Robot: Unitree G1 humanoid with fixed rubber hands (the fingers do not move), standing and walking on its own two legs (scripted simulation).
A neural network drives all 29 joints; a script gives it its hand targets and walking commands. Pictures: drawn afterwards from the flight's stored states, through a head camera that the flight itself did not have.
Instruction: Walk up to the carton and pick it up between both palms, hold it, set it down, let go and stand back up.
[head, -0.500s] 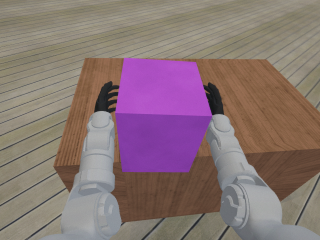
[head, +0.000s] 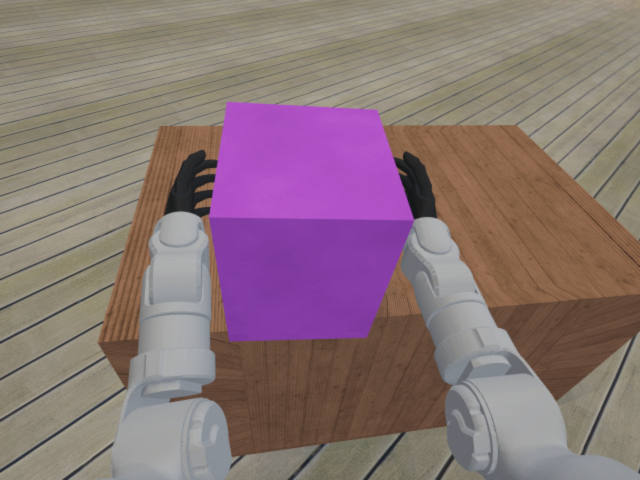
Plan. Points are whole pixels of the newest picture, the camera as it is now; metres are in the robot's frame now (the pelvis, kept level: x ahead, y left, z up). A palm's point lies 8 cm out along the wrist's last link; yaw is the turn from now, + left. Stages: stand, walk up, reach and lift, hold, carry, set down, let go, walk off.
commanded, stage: reach and lift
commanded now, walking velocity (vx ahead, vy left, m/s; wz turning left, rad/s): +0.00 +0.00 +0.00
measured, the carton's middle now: (301, 228) +0.41 +0.00 +0.11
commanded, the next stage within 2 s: hold in 1.18 s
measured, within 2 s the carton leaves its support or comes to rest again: neither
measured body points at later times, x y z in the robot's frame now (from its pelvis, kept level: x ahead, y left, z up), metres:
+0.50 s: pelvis +0.00 +0.00 +0.00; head -0.04 +0.03 +0.45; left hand +0.39 +0.15 +0.18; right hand +0.38 -0.15 +0.18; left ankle +0.02 +0.13 -0.75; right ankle +0.00 -0.12 -0.75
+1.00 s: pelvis +0.00 +0.00 +0.00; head -0.05 +0.03 +0.45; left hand +0.38 +0.15 +0.19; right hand +0.38 -0.15 +0.19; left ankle +0.02 +0.13 -0.75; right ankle +0.00 -0.12 -0.75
